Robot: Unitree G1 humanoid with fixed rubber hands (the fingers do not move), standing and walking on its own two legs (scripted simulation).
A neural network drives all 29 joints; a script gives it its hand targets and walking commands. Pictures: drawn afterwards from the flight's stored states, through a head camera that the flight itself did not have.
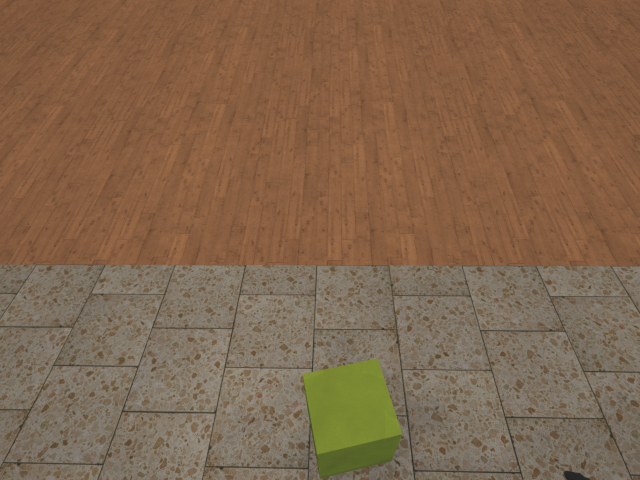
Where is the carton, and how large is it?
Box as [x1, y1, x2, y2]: [303, 358, 401, 478]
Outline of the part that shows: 377,358 303,374 307,408 320,478 389,461 393,455 400,438 401,432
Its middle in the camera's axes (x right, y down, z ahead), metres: +0.07 +0.49 +1.08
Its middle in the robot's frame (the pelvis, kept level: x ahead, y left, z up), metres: +0.42 -0.04 -0.66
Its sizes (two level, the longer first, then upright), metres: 0.210 0.200 0.250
